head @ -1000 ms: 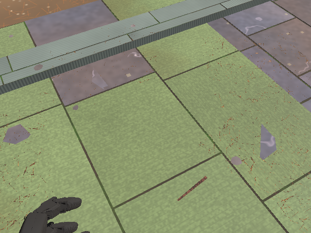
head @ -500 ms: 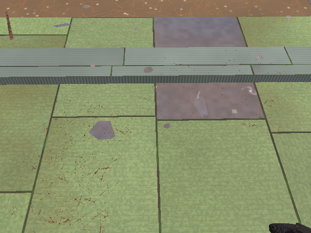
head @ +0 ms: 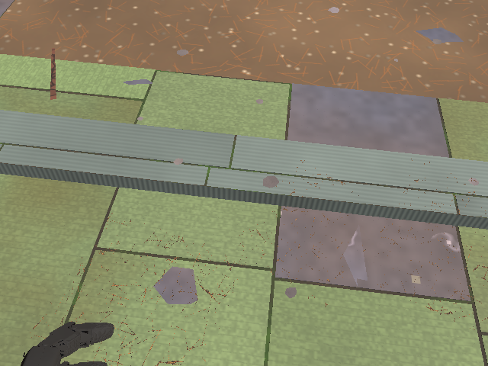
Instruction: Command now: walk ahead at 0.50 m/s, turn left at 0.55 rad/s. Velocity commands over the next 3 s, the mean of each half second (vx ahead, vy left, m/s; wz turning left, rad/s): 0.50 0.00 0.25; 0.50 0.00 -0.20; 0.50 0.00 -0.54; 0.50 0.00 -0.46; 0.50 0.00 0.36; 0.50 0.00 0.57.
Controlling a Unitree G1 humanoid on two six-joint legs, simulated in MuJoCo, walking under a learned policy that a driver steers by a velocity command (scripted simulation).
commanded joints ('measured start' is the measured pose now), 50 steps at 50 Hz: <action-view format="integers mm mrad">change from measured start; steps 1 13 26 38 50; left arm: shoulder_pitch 230 241 341 200 9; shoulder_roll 203 144 127 75 91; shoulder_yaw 75 49 19 17 22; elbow -17 72 120 72 -57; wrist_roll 19 -5 8 -14 -11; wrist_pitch -27 2 50 59 51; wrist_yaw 14 14 30 18 -41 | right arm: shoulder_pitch -48 -199 29 -142 -74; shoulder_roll -60 -25 -207 -106 -185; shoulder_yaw -4 25 -42 -9 -31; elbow -76 -133 -85 -18 67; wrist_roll -15 -20 -26 -40 -14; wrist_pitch -9 -33 -45 -86 -28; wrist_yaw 1 22 31 32 -4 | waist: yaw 177 114 -56 85 56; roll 99 -40 97 89 117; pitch -195 6 -267 13 9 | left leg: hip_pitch -168 -599 225 -78 201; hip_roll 149 209 309 333 376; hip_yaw -110 148 19 132 355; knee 275 412 40 -348 -120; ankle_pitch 349 222 382 457 1012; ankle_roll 59 -58 113 166 60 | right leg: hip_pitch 467 356 204 -206 -101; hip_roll -142 -229 -130 -132 -8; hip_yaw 99 133 -95 33 -149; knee -5 -318 378 477 133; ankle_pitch -70 -20 120 -59 -121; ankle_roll -104 -251 -85 3 -107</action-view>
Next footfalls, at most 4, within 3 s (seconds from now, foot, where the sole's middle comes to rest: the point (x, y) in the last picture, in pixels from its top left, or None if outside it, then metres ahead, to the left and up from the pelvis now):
0.02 right None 0.18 -0.13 -0.77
0.50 left None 0.42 0.15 -0.77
1.04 right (248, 279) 0.73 -0.07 -0.77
1.36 left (172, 227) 0.93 0.16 -0.77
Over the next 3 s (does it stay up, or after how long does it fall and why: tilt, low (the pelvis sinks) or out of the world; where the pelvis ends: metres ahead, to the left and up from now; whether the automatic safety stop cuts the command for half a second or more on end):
stays up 1.59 -0.35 0.06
